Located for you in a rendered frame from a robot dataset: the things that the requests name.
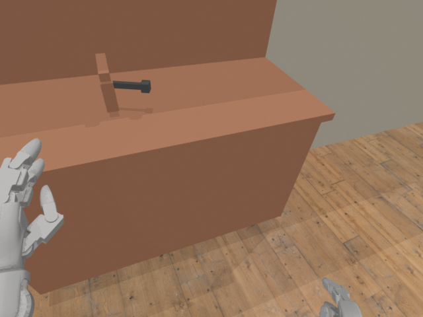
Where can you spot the tap lever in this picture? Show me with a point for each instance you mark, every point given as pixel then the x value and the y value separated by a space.
pixel 144 85

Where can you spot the left robot hand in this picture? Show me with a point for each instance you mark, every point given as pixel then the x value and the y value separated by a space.
pixel 17 177

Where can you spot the counter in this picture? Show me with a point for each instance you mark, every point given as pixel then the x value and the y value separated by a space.
pixel 216 146

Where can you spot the robot left forearm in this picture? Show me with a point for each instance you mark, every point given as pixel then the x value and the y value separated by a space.
pixel 15 299

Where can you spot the right robot hand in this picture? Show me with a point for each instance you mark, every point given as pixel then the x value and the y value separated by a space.
pixel 346 308

